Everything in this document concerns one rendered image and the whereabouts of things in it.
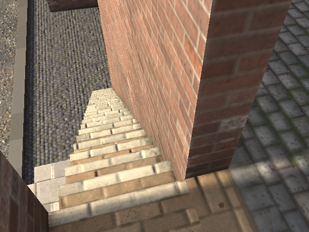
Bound stairs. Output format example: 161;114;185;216
58;87;177;210

